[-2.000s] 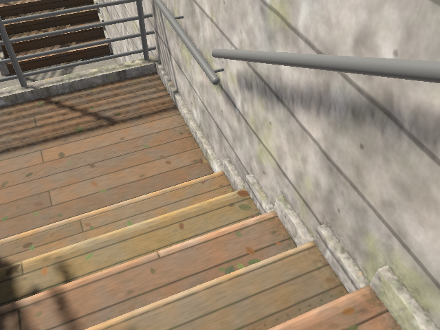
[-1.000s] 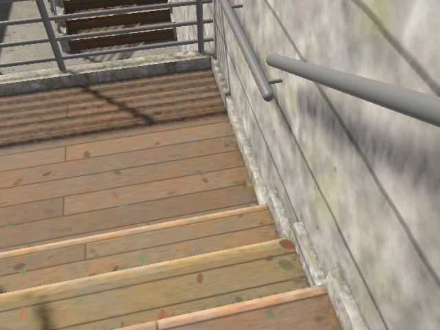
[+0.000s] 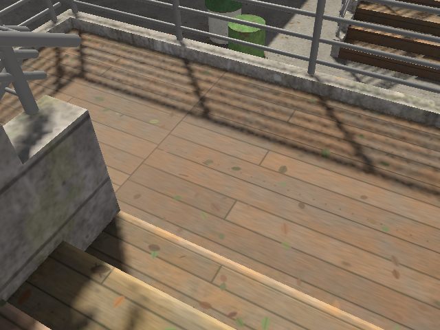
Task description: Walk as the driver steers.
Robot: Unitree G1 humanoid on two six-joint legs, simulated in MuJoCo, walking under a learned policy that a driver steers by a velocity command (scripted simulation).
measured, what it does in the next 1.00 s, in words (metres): goes down: left foot, then right foot 0.17 m lower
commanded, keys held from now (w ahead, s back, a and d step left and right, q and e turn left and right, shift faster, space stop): w+q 0.20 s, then w+e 0.80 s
